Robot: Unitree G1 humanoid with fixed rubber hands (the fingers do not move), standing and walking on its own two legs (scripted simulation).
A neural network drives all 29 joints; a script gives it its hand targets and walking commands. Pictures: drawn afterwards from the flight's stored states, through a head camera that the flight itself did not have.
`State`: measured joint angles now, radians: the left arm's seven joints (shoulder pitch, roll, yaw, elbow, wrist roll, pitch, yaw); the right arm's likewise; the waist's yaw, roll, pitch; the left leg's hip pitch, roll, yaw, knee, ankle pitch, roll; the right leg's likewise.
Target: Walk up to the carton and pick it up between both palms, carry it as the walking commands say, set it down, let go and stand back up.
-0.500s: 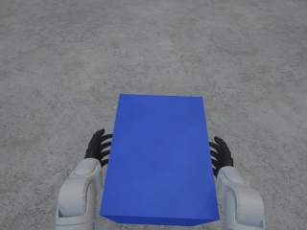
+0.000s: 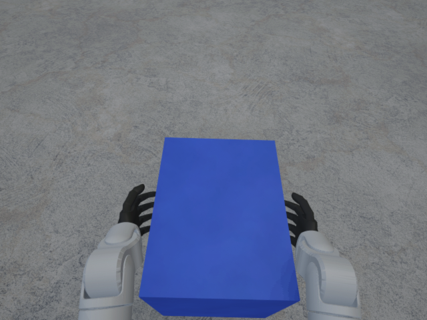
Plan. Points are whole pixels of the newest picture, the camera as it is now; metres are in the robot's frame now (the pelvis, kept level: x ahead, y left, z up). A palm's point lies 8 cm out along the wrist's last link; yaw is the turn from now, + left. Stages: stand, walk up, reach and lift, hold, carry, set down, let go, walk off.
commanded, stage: carry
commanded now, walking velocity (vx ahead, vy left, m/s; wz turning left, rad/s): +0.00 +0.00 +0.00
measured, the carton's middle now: (217, 231) +0.29 +0.00 -0.02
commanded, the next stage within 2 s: hold in 1.82 s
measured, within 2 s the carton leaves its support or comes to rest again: neither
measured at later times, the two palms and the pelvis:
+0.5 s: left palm (137, 231) +0.25 +0.13 +0.06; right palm (318, 239) +0.25 -0.17 +0.05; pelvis -0.01 -0.02 +0.00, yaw +0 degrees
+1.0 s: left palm (113, 264) +0.19 +0.16 +0.07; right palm (313, 269) +0.20 -0.15 +0.06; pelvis -0.06 +0.00 +0.00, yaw +1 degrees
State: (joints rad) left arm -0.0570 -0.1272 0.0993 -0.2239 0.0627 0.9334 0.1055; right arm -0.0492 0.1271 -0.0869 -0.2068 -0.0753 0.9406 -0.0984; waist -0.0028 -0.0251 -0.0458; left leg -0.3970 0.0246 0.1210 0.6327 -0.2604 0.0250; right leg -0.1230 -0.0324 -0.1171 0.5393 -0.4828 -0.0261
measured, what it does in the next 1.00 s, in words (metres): shifts its weight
